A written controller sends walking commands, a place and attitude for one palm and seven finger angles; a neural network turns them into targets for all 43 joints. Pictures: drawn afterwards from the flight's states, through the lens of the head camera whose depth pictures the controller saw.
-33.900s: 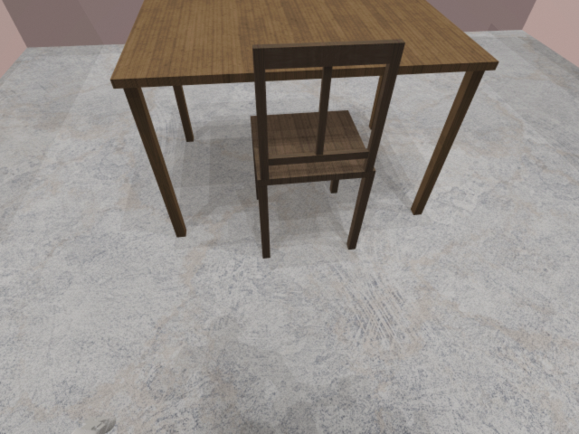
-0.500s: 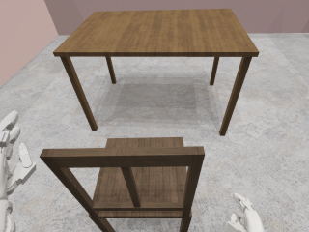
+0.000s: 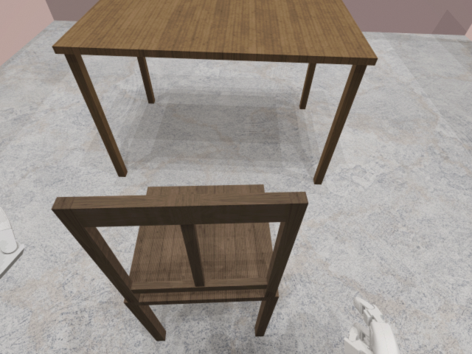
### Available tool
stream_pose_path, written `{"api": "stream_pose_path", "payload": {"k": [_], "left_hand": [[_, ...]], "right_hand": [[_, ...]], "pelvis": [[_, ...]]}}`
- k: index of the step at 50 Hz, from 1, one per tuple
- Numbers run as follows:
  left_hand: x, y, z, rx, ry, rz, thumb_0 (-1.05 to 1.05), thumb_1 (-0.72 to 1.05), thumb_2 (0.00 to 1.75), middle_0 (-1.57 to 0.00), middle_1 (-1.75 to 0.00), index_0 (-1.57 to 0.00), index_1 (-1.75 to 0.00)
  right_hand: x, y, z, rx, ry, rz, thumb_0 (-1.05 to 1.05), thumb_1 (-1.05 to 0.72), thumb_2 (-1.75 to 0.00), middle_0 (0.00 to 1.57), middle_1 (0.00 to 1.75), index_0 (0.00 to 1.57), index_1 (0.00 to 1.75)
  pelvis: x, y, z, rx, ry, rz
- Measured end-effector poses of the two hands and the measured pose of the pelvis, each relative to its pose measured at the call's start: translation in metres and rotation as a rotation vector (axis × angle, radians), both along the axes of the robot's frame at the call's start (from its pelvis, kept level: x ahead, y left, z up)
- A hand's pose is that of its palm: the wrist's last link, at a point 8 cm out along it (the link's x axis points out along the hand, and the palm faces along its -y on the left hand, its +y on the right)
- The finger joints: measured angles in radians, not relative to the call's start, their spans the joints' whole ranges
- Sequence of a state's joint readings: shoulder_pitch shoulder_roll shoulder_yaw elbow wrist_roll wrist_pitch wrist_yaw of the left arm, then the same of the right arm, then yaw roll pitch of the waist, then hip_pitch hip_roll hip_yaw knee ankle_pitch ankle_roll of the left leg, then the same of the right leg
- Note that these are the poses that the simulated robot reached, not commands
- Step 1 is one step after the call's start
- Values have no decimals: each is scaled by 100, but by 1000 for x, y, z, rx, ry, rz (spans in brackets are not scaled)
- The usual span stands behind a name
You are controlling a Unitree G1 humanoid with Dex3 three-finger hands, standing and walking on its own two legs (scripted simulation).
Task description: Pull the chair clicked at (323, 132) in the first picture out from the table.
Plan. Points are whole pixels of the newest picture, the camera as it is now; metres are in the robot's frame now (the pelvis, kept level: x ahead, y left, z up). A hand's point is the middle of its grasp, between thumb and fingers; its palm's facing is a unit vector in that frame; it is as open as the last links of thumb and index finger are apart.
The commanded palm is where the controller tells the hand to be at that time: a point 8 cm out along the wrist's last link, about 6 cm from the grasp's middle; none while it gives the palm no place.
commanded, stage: step back with the hand held close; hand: left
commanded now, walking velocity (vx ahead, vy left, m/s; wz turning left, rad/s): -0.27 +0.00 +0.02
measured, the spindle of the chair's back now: (194, 257) +0.31 +0.11 -0.08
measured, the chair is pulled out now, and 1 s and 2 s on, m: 0.64 0.64 0.64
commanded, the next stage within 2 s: stop stepping back and stand still in 1.20 s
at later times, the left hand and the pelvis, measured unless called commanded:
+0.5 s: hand out of the picture +0.15 +0.27 +0.17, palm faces +0.51 -0.68 -0.52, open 7.4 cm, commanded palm +0.09 +0.29 +0.18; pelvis -0.04 -0.01 -0.01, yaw +3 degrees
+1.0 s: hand (3, 325) +0.12 +0.24 +0.17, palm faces +0.45 -0.74 -0.50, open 7.4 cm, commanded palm +0.04 +0.28 +0.18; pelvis -0.08 -0.03 -0.01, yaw +3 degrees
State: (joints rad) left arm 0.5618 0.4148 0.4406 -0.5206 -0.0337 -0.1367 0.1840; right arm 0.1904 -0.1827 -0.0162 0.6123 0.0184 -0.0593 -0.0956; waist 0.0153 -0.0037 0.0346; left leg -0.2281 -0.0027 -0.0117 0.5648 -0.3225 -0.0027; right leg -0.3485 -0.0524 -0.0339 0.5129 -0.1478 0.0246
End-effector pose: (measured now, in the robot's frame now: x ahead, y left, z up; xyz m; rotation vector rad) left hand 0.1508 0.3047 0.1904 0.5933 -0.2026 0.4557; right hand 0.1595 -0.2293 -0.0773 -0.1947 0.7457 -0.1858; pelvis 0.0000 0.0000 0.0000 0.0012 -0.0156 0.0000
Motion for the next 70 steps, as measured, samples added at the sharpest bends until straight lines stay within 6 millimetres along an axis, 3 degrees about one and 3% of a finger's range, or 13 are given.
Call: {"api": "stream_pose_path", "payload": {"k": [9, 19, 27, 34, 41, 49, 54, 58, 64, 67, 70], "left_hand": [[-19, -12, -13, -61, -2, 11, 1, 89, 90, -22, -30, -21, -30], [-34, -10, 0, 60, -17, -29, 1, 89, 90, -22, -30, -21, -31], [-49, -8, -3, 45, -51, 43, 1, 89, 90, -22, -30, -21, -31], [-52, -5, -15, -4, -26, -3, 1, 89, 90, -22, -30, -21, -31], [-66, 1, 4, 120, -87, -11, 2, 89, 90, -22, -30, -21, -31], [-76, -27, 2, 65, -100, -70, 1, 89, 90, -21, -30, -21, -30], [-91, -40, 4, 50, -74, -107, 1, 89, 90, -22, -30, -21, -31], [-108, -24, 7, 60, -53, -76, 1, 89, 90, -22, -30, -21, -31], [-139, -1, -11, 43, -37, -30, 1, 89, 90, -22, -30, -21, -31], [-152, -8, -10, -18, -52, -25, 2, 89, 90, -22, -30, -21, -31], [-162, -25, 3, -37, -105, -63, 2, 89, 90, -22, -30, -21, -30]], "right_hand": [[-24, -7, -1, -17, -7, 27, 2, -90, -90, 21, 30, 20, 30], [-55, -18, -6, -44, 32, 4, 2, -90, -90, 21, 30, 20, 30], [-52, -21, -18, -27, 42, 27, 2, -90, -90, 21, 30, 20, 30], [-49, -13, -7, -72, 50, 66, 2, -90, -90, 21, 30, 20, 30], [-39, 1, -2, -48, -23, 78, 2, -90, -90, 21, 30, 20, 30], [-42, 1, -7, -7, -51, 134, 1, -90, -90, 21, 30, 20, 30], [-64, -15, -6, -13, -25, 93, 1, -90, -90, 21, 30, 21, 30], [-91, -23, 5, -53, 31, 59, 2, -90, -90, 21, 30, 20, 30], [-125, -21, 4, -98, 35, 51, 2, -90, -90, 20, 30, 20, 30], [-143, -14, 6, -71, 25, 67, 2, -90, -90, 20, 30, 20, 30], [-159, -9, 7, -23, 11, 73, 2, -90, -90, 21, 30, 20, 30]], "pelvis": [[-25, -5, -2, -6, 10, -1], [-41, -7, -6, -2, 16, 16], [-43, -13, -11, -3, 21, 41], [-55, -4, -8, -13, 38, 49], [-54, -9, -13, -30, 68, 63], [-78, -24, -12, -29, 31, 50], [-94, -26, -8, -11, 36, 63], [-106, -22, 1, 19, 59, 68], [-134, -15, -5, 12, 43, 67], [-144, -17, 0, -16, 36, 57], [-154, -21, 3, -35, 27, 35]]}}
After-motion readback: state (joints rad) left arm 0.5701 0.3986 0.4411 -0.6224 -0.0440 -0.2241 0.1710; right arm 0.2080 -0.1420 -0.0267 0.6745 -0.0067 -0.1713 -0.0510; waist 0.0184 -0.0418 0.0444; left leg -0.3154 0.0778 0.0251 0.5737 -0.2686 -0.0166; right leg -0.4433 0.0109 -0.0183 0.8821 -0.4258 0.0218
